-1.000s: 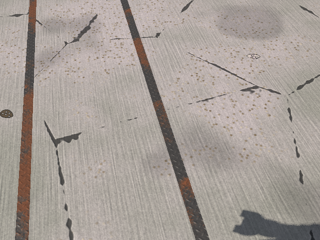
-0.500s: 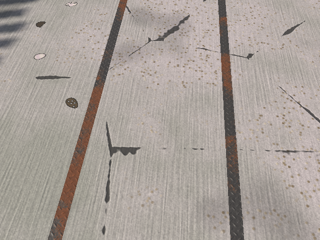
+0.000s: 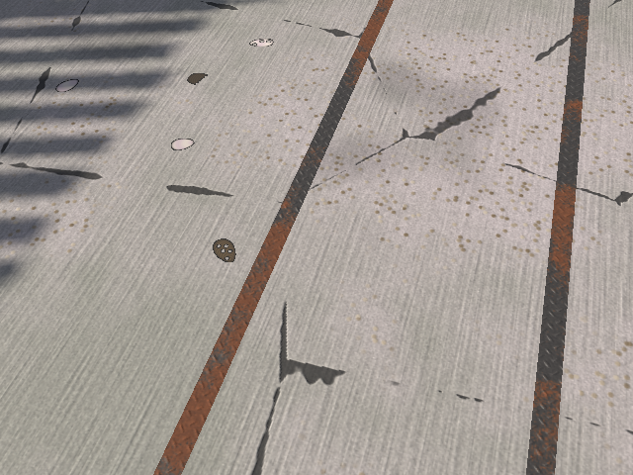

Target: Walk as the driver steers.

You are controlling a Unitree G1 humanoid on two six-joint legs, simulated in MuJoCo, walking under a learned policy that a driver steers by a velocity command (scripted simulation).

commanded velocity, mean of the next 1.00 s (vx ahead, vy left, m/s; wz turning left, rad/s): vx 0.08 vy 0.00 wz -0.09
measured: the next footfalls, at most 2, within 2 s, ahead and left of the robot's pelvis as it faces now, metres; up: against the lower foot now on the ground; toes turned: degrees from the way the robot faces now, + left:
left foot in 0.14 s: +0.06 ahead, +0.15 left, +0.00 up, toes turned -3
left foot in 1.40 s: +0.51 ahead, -0.04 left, +0.00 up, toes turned -21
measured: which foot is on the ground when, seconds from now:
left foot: up 0.00-0.12, down 0.14-0.94, up 0.96-1.00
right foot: down 0.00-1.00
